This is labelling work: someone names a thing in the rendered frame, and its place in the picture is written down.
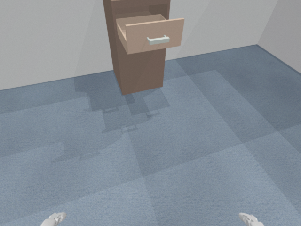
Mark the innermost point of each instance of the cabinet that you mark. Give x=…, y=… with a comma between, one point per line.
x=138, y=71

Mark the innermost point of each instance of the left robot hand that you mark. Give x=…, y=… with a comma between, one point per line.
x=54, y=219

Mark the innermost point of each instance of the right robot hand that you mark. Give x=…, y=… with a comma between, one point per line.
x=250, y=220

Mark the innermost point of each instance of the handle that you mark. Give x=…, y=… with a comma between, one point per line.
x=158, y=40

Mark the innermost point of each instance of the drawer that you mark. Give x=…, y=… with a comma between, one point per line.
x=133, y=32

